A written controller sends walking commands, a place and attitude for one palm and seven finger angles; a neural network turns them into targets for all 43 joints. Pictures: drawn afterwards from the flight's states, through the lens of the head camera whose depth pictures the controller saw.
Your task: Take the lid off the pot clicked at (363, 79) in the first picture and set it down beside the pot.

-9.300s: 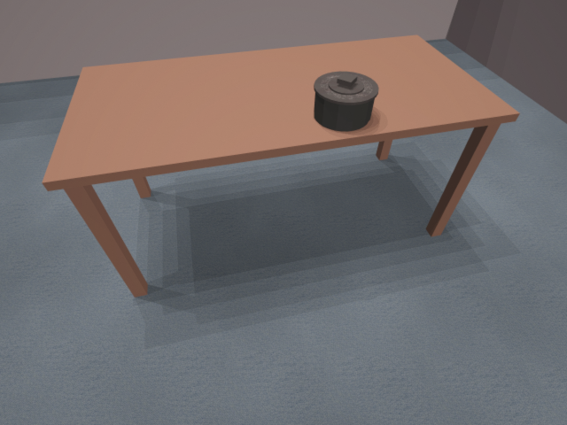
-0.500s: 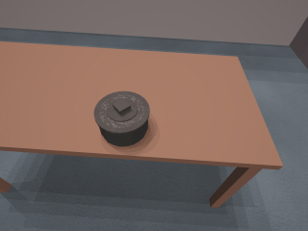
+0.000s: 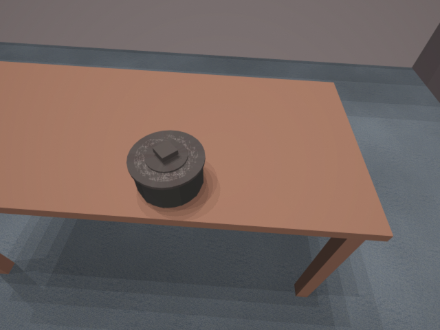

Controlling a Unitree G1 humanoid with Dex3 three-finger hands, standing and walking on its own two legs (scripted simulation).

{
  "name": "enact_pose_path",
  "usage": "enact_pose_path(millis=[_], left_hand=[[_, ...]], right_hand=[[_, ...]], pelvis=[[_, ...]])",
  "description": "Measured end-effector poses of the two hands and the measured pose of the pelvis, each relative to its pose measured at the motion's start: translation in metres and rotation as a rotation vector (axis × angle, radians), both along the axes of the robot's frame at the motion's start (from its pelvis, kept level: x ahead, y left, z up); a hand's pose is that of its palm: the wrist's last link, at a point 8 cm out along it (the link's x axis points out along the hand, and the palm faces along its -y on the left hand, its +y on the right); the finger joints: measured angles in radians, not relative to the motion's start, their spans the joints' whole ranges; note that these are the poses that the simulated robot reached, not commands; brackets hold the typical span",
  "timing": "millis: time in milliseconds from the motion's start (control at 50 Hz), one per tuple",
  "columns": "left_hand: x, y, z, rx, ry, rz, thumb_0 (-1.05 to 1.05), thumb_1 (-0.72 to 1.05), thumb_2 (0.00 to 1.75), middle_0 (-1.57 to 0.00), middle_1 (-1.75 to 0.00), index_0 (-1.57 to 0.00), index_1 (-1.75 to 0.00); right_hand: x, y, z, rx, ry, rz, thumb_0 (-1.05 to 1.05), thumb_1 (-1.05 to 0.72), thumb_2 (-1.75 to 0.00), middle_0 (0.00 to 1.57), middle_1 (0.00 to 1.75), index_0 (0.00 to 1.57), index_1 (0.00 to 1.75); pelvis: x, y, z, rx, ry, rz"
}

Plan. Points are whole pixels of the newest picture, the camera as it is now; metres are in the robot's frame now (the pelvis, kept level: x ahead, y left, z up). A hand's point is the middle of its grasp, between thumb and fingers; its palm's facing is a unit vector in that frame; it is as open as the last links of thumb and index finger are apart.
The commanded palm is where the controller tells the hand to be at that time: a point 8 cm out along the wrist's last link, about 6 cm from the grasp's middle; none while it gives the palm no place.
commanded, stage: look again from close up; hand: left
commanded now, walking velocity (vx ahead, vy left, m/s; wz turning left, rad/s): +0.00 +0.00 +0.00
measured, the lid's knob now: (165, 151) +0.50 +0.17 +0.00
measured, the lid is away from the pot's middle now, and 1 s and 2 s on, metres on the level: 0.00 0.00 0.00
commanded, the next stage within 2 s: lift the closed hand beside the body in 0.52 s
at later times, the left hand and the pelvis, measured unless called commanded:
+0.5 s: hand out of the picture -0.02 +0.16 -0.18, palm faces +0.02 -0.99 -0.15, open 7.4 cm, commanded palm none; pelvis -0.01 +0.00 +0.00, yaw +0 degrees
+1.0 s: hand out of the picture +0.09 +0.18 -0.08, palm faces +0.21 -0.95 -0.22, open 4.7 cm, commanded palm +0.06 +0.23 -0.06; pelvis -0.03 -0.01 -0.01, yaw +2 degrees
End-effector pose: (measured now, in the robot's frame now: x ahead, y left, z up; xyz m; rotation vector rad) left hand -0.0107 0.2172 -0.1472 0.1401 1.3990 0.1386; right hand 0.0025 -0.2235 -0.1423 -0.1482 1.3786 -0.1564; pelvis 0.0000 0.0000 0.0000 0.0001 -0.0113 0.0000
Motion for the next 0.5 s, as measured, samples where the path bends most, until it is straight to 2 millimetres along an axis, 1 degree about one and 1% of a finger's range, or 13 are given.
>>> enact_pose_path(millis=[240,500], left_hand=[[-0.006,-0.009,-0.002,-0.014,0.000,0.001,0.00,0.90,0.90,-0.20,-0.30,-0.20,-0.30],[-0.018,-0.010,-0.004,-0.028,0.015,0.004,0.00,0.90,0.90,-0.20,-0.30,-0.20,-0.30]], right_hand=[[-0.017,0.003,0.000,0.013,0.032,-0.013,0.01,-0.92,-0.90,0.20,0.30,0.20,0.30],[-0.029,0.009,0.001,0.018,0.045,-0.022,0.01,-0.92,-0.90,0.20,0.30,0.20,0.30]], pelvis=[[-0.005,-0.005,0.001,-0.002,-0.002,0.002],[-0.010,-0.003,0.001,-0.005,-0.002,0.001]])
